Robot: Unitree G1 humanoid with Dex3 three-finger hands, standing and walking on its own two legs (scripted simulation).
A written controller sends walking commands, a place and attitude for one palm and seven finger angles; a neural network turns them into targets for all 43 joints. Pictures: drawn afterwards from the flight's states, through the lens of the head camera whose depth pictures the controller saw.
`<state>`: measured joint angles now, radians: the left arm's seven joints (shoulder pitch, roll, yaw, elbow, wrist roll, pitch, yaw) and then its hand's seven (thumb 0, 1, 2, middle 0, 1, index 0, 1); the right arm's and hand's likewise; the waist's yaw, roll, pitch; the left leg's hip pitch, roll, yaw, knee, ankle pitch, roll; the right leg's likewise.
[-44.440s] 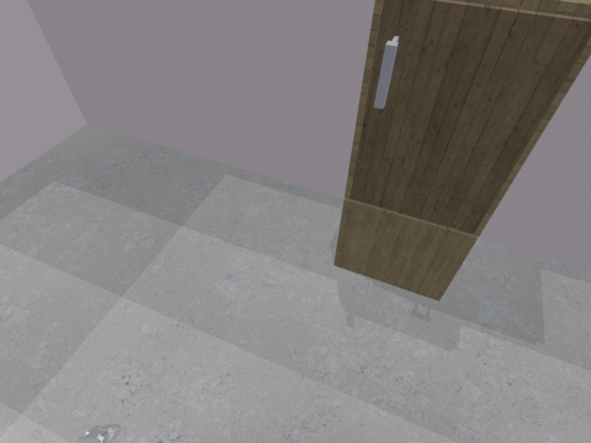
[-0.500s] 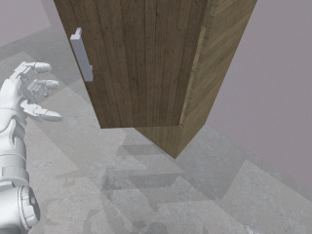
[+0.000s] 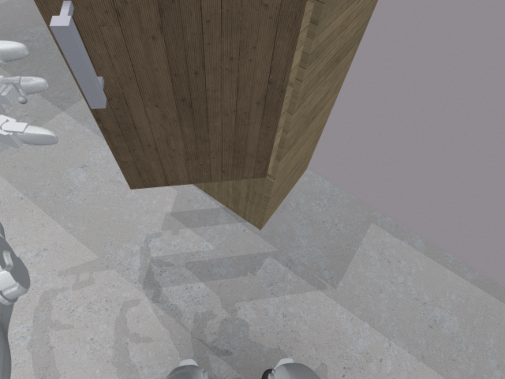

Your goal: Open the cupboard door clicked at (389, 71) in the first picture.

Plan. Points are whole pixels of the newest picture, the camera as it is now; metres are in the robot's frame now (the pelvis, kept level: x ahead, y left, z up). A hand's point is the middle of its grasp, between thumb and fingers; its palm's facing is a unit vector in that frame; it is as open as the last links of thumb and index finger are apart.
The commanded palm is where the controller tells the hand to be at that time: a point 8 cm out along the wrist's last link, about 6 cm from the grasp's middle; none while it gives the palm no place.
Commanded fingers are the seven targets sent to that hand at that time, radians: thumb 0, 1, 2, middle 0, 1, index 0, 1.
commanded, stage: move the hooked fingers beside the handle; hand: left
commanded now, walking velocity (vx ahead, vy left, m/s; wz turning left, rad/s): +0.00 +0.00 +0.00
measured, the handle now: (84, 58) +0.58 +0.24 +0.13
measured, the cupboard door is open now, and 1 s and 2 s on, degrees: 44 44 44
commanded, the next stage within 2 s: slide the fingers in behind the handle in 1.84 s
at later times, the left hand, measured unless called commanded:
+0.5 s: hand (24, 77) +0.53 +0.31 +0.13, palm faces +0.07 -1.00 +0.00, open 13.9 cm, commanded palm +0.50 +0.35 +0.13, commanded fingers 0.00 -0.50 0.30 -0.30 -1.20 -0.30 -1.20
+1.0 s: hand (29, 90) +0.51 +0.29 +0.13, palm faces +0.08 -1.00 +0.00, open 14.0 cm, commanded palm +0.49 +0.33 +0.12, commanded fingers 0.00 -0.50 0.30 -0.30 -1.20 -0.30 -1.20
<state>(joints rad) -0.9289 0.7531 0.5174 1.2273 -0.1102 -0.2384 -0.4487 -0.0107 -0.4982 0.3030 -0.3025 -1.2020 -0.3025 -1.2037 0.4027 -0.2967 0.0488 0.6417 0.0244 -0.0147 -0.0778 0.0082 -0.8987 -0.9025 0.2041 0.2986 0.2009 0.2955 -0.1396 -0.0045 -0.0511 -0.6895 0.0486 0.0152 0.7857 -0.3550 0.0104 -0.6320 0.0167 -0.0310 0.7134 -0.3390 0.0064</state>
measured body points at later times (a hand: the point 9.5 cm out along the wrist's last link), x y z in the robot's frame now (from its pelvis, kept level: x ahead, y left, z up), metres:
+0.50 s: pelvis +0.02 +0.01 -0.01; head +0.15 +0.04 +0.42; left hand +0.52 +0.36 +0.14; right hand -0.02 -0.26 -0.10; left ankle +0.01 +0.11 -0.71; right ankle +0.00 -0.13 -0.71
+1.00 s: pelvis +0.01 +0.01 -0.01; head +0.12 +0.04 +0.43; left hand +0.49 +0.35 +0.14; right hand +0.03 -0.26 -0.11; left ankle +0.01 +0.11 -0.71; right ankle +0.00 -0.13 -0.71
